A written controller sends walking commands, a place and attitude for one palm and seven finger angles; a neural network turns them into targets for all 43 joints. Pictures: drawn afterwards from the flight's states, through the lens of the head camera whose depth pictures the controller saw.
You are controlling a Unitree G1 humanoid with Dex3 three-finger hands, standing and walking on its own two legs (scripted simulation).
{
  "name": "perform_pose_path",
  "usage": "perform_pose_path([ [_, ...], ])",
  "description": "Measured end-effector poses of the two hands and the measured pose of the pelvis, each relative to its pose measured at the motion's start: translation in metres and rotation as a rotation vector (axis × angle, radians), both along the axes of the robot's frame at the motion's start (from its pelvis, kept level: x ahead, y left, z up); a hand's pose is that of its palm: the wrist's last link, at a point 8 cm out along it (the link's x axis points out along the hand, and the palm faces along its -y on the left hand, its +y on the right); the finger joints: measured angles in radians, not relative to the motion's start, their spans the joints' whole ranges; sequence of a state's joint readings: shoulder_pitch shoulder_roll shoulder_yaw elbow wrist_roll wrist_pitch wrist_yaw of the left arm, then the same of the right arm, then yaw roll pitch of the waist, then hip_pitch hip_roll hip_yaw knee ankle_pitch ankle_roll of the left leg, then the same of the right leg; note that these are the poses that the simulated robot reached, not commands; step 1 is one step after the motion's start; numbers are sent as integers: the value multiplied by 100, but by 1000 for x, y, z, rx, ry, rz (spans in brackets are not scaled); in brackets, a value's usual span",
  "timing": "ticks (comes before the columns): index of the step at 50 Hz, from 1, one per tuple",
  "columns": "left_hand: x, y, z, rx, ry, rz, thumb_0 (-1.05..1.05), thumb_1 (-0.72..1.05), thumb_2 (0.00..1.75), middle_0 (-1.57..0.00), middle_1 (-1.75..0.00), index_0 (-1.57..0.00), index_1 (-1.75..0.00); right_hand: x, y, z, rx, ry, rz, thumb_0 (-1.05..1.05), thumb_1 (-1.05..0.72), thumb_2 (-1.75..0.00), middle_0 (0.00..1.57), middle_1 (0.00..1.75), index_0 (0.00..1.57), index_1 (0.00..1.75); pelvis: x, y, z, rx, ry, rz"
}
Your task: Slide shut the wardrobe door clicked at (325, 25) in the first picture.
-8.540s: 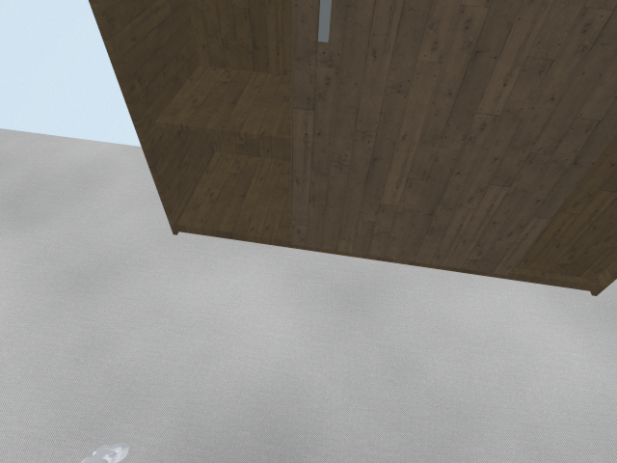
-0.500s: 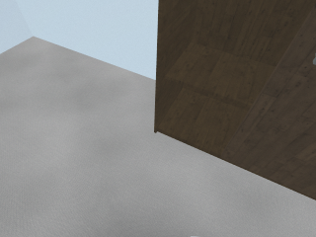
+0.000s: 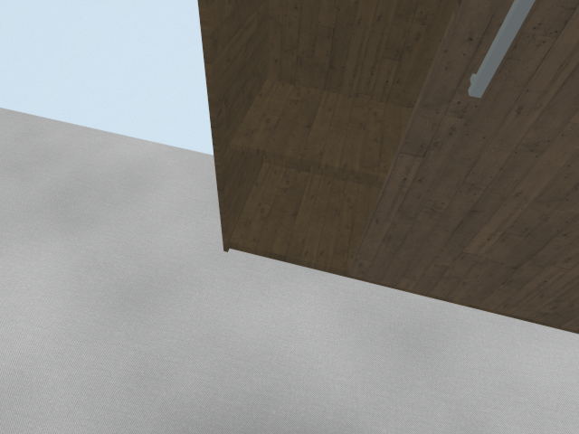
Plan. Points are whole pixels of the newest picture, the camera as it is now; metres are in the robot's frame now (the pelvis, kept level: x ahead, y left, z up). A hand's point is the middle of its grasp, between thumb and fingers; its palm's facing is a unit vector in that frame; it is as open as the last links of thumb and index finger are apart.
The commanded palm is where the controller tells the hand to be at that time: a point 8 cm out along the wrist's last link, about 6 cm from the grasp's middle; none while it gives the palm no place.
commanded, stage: turn to face it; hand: right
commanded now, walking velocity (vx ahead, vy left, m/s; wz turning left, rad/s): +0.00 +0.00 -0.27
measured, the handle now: (504, 28) +0.75 -0.32 +0.25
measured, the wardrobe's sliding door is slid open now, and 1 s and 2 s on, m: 0.50 0.50 0.50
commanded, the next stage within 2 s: take the last steps up to it in 0.10 s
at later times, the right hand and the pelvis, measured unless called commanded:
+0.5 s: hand out of the picture -0.07 -0.22 -0.17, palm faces +0.24 +0.95 -0.20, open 7.4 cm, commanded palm none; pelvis +0.00 -0.04 +0.01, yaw -9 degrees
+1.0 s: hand (422, 384) +0.25 -0.23 -0.16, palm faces +0.16 +0.97 -0.18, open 7.4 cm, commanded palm none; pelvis +0.16 -0.04 -0.01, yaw -10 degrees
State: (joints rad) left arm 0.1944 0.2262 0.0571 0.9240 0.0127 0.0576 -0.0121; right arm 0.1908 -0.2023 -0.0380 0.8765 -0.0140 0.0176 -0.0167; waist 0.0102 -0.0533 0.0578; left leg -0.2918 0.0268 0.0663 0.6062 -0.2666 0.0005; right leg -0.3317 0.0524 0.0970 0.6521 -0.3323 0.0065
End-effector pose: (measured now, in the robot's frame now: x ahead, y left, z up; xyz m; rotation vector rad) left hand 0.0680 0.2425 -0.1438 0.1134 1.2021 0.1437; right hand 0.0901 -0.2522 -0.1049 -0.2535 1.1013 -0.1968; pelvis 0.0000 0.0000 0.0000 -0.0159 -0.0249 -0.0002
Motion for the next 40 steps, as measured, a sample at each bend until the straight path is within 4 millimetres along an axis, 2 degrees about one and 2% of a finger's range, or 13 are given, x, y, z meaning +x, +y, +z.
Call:
perform_pose_path([
  [7,-6,13,5,-4,65,-48,0,91,90,-20,-30,-20,-30,-42,20,7,21,42,-83,0,-91,-90,20,30,20,30,-4,11,12,-14,-8,-66],
  [13,-7,11,13,26,112,-102,0,91,90,-20,-30,-20,-30,-81,22,-1,55,103,-153,0,-90,-90,21,30,20,30,-8,9,16,-18,0,-109],
  [17,5,-3,19,47,108,-164,1,91,90,-20,-30,-20,-30,-115,12,-11,86,152,-216,0,-90,-90,21,30,20,30,-10,-2,15,-5,7,-137],
  [22,27,-35,25,78,29,-227,0,91,90,-20,-30,-20,-30,-162,-9,-32,131,248,-296,0,-90,-90,20,30,20,30,-8,-25,7,28,10,-164],
  [25,26,-53,31,81,-3,-216,0,91,90,-20,-30,-20,-30,-175,-19,-36,148,322,-298,0,-91,-90,20,30,20,30,-2,-37,9,28,-3,-157],
  [28,14,-66,33,76,28,-194,0,91,90,-20,-30,-20,-30,-165,-28,-31,162,329,-286,0,-91,-90,20,30,20,30,8,-47,15,33,-9,-164],
  [32,-8,-77,30,61,122,-166,0,92,90,-20,-30,-20,-30,-131,-36,-26,168,280,-271,1,-91,-90,20,30,20,30,24,-56,19,30,-9,-169],
  [36,-28,-84,25,40,223,-123,0,91,90,-20,-30,-20,-30,-82,-41,-26,165,229,-246,0,-91,-90,20,30,20,30,46,-60,18,20,-8,-167],
  [40,-41,-87,20,19,316,-73,0,91,90,-20,-30,-20,-30,-18,-40,-26,159,177,-196,0,-91,-90,20,30,20,30,73,-59,13,12,-5,-161],
])
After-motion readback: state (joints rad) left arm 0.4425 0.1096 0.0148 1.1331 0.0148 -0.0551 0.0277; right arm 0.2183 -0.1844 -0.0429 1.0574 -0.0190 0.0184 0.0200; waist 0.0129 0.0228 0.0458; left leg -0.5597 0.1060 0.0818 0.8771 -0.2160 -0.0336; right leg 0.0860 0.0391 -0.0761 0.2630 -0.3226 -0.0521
